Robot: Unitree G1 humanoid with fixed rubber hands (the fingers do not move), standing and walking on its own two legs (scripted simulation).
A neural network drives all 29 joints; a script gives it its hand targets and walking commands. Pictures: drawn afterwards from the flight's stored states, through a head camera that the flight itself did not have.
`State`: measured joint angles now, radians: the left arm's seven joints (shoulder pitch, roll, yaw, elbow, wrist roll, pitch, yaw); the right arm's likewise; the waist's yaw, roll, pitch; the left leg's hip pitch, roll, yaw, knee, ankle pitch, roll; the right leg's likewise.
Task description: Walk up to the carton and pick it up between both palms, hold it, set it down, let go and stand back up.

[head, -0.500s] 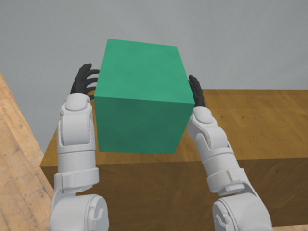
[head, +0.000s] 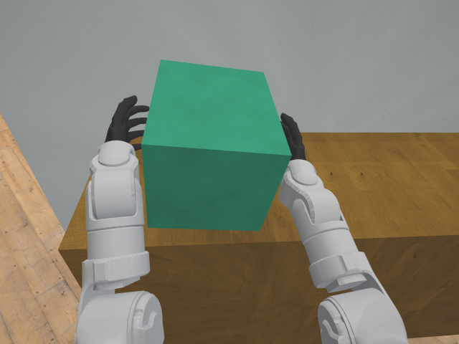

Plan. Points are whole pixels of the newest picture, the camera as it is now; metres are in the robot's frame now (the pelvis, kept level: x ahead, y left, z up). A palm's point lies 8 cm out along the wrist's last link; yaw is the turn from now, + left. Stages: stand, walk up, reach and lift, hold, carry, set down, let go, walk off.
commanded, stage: hold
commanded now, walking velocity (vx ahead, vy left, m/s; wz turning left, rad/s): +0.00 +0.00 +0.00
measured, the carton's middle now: (209, 144) +0.40 +0.00 +0.19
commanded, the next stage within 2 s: none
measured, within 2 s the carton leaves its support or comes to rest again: neither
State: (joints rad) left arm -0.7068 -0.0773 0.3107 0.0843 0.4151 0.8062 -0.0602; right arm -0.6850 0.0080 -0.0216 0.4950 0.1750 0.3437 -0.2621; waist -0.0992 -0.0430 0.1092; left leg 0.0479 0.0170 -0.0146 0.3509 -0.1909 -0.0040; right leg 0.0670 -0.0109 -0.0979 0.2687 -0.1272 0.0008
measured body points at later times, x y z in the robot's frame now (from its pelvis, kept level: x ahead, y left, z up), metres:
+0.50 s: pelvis -0.01 +0.00 +0.00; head -0.05 +0.02 +0.45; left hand +0.37 +0.14 +0.22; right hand +0.37 -0.14 +0.19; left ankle +0.02 +0.12 -0.75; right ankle +0.03 -0.12 -0.75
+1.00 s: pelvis +0.00 +0.00 +0.00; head -0.05 +0.02 +0.45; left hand +0.38 +0.14 +0.22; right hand +0.37 -0.14 +0.19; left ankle +0.02 +0.12 -0.75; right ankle +0.03 -0.12 -0.75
